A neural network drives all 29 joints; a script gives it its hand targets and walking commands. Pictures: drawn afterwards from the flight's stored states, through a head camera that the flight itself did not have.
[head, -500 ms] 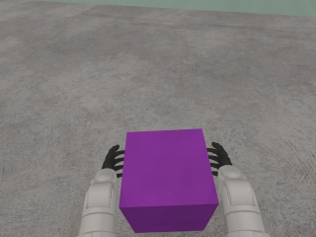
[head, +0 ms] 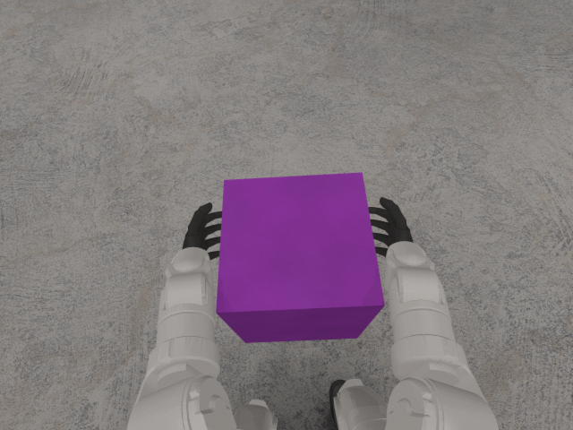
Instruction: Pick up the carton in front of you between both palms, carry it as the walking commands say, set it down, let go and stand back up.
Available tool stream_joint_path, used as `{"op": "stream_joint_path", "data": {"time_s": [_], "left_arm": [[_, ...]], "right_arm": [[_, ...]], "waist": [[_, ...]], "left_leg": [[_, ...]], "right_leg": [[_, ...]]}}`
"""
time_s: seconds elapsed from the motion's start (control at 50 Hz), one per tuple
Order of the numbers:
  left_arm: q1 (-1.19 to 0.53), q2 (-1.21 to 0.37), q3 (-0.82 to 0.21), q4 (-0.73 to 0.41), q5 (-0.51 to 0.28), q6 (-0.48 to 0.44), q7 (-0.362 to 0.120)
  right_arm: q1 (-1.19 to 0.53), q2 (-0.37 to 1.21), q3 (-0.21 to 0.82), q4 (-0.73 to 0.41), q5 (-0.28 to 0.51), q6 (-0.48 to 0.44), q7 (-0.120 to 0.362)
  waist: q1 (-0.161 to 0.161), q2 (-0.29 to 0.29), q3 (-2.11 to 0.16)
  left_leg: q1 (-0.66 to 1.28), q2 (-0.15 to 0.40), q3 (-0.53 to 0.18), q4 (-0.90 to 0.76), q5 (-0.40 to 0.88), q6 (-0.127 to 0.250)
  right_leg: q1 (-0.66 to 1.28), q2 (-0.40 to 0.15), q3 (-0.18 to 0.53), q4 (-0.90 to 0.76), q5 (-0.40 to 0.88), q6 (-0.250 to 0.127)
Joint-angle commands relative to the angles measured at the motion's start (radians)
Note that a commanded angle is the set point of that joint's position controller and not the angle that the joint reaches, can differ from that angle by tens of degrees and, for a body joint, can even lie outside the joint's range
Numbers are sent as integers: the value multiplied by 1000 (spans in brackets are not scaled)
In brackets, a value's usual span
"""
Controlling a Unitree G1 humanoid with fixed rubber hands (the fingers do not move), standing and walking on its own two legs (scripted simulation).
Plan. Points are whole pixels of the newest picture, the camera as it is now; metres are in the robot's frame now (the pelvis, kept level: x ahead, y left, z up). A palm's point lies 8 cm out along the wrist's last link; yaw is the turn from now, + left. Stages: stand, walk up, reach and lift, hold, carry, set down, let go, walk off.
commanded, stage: set down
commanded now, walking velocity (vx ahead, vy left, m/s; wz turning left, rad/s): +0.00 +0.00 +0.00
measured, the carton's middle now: (297, 267) +0.36 +0.00 -0.10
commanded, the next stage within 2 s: none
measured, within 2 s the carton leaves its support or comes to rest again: neither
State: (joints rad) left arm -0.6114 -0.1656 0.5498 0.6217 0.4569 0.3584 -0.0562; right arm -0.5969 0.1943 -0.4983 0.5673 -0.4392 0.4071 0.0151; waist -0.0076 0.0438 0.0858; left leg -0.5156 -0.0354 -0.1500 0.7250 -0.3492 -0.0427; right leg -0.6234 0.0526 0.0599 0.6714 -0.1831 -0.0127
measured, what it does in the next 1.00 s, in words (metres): lowers itself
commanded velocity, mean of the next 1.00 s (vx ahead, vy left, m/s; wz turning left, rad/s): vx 0.00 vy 0.00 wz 0.00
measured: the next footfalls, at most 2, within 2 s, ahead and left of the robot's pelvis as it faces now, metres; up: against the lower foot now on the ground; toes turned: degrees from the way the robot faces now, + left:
none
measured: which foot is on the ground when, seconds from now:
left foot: down 0.00-1.00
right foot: down 0.00-1.00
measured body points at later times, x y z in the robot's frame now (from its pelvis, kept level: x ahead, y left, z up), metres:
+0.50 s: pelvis -0.01 +0.02 -0.12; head +0.21 -0.01 +0.26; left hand +0.43 +0.12 -0.20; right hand +0.42 -0.18 -0.21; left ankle +0.01 +0.16 -0.71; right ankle +0.09 -0.11 -0.71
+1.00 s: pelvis -0.04 +0.01 -0.24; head +0.26 -0.05 +0.08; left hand +0.47 +0.09 -0.36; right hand +0.45 -0.21 -0.37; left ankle +0.01 +0.16 -0.71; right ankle +0.09 -0.11 -0.71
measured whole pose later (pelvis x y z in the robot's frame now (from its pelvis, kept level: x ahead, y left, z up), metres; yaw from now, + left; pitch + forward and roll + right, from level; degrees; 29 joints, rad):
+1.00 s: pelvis -0.04 +0.01 -0.24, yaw +6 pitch +45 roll +7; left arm -1.08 -0.06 0.45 0.72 0.14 0.23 0.16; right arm -1.08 -0.13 -0.40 0.71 -0.20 0.30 0.01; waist -0.09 0.09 -0.06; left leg -1.93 -0.18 -0.07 1.74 -0.62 -0.09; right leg -2.07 0.09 0.15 1.70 -0.42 0.05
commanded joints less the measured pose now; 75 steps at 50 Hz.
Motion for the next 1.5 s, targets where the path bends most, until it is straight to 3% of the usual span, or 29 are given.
{"op": "stream_joint_path", "data": {"time_s": [0.0,0.06,0.14,0.18,0.22,0.32,0.4,0.52,0.74,0.9,1.08,1.24,1.38,1.48], "left_arm": [[-438,-696,-392,58,-156,-122,-149],[-478,-781,-515,44,-218,-208,-140],[-538,-875,-716,-44,-321,-253,-114],[-557,-900,-793,-93,-364,-250,-94],[-567,-921,-829,-109,-388,-232,-79],[-615,-946,-784,-61,-370,-162,-70],[-664,-928,-702,5,-339,-133,-65],[-741,-884,-636,51,-330,-158,-36],[-945,-809,-660,13,-390,-179,19],[-1084,-762,-615,50,-404,-156,25],[-1229,-693,-529,131,-400,-143,28],[-1347,-636,-524,162,-434,-142,45],[-1440,-602,-579,146,-494,-146,56],[-1462,-621,-628,149,-522,-160,55]], "right_arm": [[-411,655,365,57,121,-137,130],[-483,723,501,32,175,-226,144],[-561,774,683,-55,262,-272,162],[-579,771,737,-99,292,-269,172],[-580,759,751,-109,308,-251,184],[-607,726,688,-10,300,-185,236],[-646,702,603,79,271,-152,256],[-705,668,540,133,264,-163,246],[-873,609,574,101,332,-163,201],[-1004,563,570,107,354,-136,187],[-1136,479,507,151,341,-125,203],[-1253,380,468,180,357,-133,229],[-1344,306,459,181,399,-143,249],[-1358,273,438,186,423,-159,274]], "waist": [[-19,-31,-479],[-11,-45,-713],[-27,-65,-1104],[-44,-64,-1249],[-61,-51,-1285],[-77,-12,-1119],[-85,-16,-1036],[-94,-28,-1081],[-129,-50,-1263],[-146,-79,-1273],[-170,-88,-1204],[-201,-56,-1173],[-252,-15,-1165],[-288,90,-1073]], "left_leg": [[-359,-110,121,-49,74,41],[-477,-123,122,42,144,22],[-575,-138,126,174,277,-4],[-587,-142,124,231,319,-12],[-584,-146,124,276,317,-19],[-642,-150,129,327,118,-23],[-755,-154,137,375,32,-17],[-890,-169,158,489,48,-22],[-1080,-210,216,712,-6,-28],[-1223,-223,246,838,-72,-22],[-1336,-225,264,944,-129,-15],[-1329,-221,265,1038,-134,-15],[-1288,-219,254,1127,-97,-16],[-1298,-212,259,1176,-22,-23]], "right_leg": [[399,40,10,48,189,13],[391,45,4,170,310,17],[389,54,-11,332,527,18],[330,58,-26,395,558,20],[211,66,-44,429,497,25],[-126,81,-82,459,192,27],[-261,79,-90,505,95,23],[-360,80,-88,609,136,30],[-386,81,-96,790,151,55],[-403,72,-94,882,100,68],[-500,58,-108,975,55,73],[-617,42,-133,1077,54,67],[-711,27,-147,1166,99,57],[-798,25,-135,1216,177,32]]}}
